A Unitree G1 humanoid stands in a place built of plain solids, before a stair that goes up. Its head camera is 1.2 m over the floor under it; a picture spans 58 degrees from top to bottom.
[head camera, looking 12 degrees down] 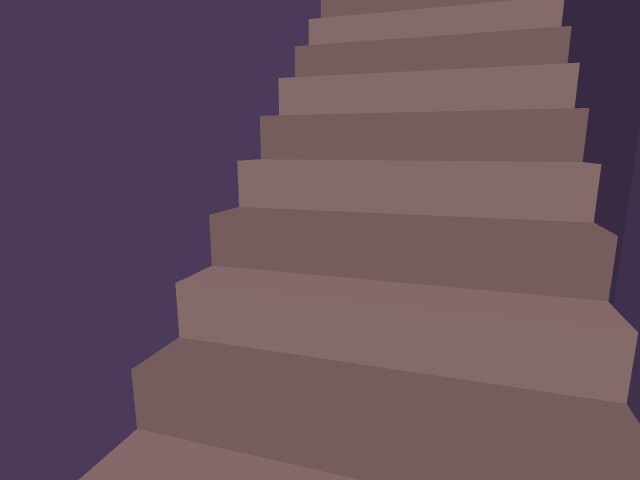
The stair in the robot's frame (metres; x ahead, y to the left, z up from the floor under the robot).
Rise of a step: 0.19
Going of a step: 0.23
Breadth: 1.30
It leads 17 degrees to the right of straight ahead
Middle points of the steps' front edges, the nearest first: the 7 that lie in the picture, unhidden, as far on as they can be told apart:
0.95 -0.08 0.58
1.17 -0.14 0.77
1.38 -0.21 0.96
1.60 -0.28 1.15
1.82 -0.35 1.34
2.04 -0.42 1.53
2.25 -0.49 1.73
